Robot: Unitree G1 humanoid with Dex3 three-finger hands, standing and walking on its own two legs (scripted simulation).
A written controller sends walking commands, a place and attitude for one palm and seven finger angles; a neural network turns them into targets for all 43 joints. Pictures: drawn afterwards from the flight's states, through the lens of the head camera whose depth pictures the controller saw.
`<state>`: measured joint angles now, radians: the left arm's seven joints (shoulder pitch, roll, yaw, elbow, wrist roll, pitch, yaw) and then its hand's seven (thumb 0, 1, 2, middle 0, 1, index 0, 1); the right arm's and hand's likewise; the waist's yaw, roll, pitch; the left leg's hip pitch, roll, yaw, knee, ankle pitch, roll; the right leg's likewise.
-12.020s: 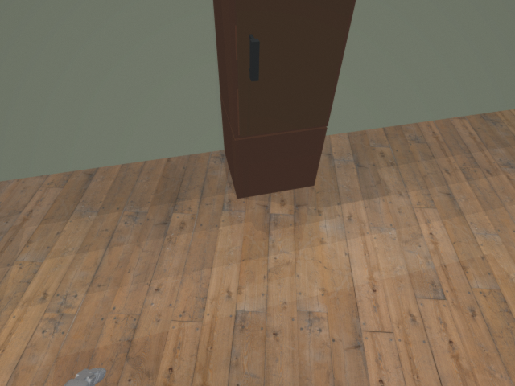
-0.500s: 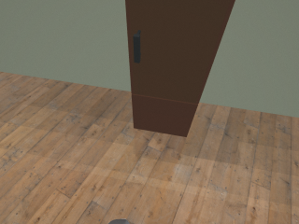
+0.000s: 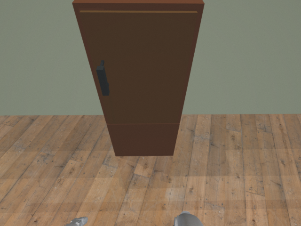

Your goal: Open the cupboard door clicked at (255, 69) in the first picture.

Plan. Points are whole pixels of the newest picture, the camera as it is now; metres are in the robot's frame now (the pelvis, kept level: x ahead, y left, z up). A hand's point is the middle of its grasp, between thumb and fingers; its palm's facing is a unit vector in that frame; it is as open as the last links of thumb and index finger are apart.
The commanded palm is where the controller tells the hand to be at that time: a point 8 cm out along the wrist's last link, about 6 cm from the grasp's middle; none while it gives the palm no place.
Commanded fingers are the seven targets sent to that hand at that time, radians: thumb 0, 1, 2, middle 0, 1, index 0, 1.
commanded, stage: take the last steps up to it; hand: left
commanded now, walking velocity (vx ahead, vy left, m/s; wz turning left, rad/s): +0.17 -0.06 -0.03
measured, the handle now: (104, 78) +0.67 +0.20 +0.00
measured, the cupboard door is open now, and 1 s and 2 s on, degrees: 0 0 0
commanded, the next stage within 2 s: come to a stop and stand still in 0.02 s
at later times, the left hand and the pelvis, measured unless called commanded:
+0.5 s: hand out of the picture +0.13 +0.16 -0.16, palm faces +0.08 -0.96 -0.26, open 7.3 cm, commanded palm none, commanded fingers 0.00 0.90 0.90 -0.20 -0.30 -0.20 -0.30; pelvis +0.06 -0.03 +0.00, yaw +1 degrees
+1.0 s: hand out of the picture +0.04 +0.23 -0.17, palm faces +0.02 -0.97 -0.23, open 7.4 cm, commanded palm none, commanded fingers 0.00 0.90 0.90 -0.20 -0.30 -0.20 -0.30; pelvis +0.03 +0.05 +0.00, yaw -1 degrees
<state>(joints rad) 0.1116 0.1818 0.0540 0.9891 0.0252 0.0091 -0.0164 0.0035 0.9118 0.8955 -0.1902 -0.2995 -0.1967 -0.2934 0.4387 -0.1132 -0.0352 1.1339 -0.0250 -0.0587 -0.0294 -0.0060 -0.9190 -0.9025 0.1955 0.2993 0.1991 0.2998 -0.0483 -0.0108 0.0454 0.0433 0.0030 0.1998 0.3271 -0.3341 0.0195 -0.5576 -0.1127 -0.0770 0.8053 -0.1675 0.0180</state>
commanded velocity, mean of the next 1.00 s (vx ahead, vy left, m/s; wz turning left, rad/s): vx -0.07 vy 0.05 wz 0.00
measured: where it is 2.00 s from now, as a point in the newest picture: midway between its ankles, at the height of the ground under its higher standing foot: outside the picture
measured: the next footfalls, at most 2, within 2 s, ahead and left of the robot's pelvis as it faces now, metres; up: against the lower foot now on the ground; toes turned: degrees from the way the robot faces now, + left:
right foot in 0.10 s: +0.19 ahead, -0.14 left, +0.00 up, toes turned -8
left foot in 0.62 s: +0.07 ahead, +0.11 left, +0.00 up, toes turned +3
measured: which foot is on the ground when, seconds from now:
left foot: down 0.00-0.12, up 0.14-0.60, down 0.62-1.00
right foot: up 0.00-0.08, down 0.10-0.62, up 0.64-0.78, down 0.80-1.00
